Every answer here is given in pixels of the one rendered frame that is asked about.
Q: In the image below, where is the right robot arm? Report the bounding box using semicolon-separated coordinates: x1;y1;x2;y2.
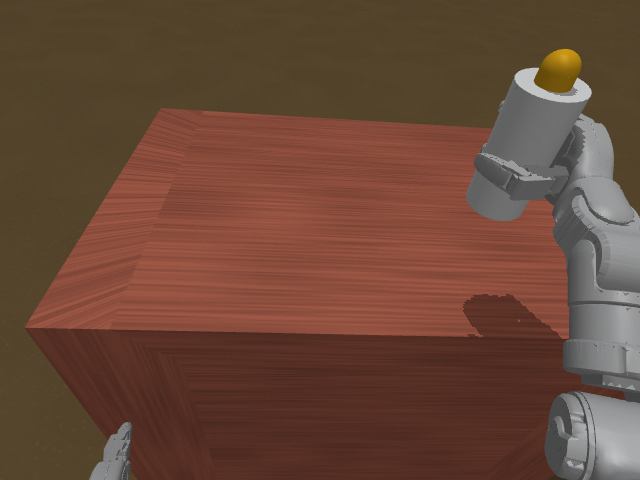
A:
544;177;640;480

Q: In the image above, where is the bottle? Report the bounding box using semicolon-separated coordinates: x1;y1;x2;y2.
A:
466;49;592;221

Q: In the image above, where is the left robot hand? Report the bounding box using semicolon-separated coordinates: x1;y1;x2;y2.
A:
89;422;132;480

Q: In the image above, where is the right robot hand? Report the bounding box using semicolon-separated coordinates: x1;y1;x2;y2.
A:
474;100;614;206

